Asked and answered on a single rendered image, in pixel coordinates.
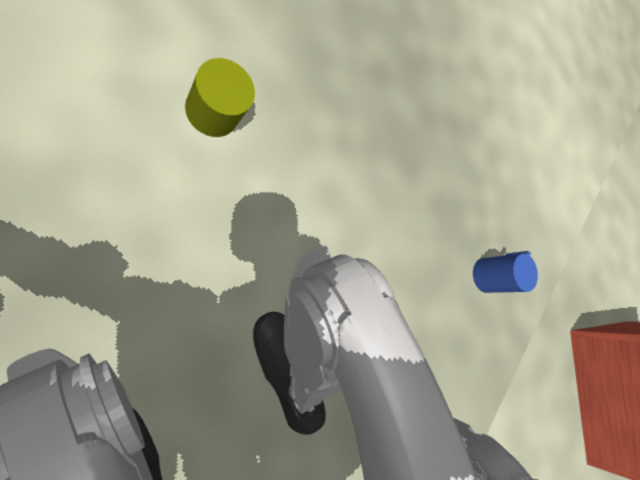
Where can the right robot hand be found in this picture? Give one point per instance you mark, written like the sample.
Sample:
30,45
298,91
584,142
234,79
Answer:
490,460

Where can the left robot foot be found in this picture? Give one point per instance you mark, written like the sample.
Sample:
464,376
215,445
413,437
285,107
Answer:
149,451

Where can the right robot foot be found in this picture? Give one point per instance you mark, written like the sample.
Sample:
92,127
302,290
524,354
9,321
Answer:
268,336

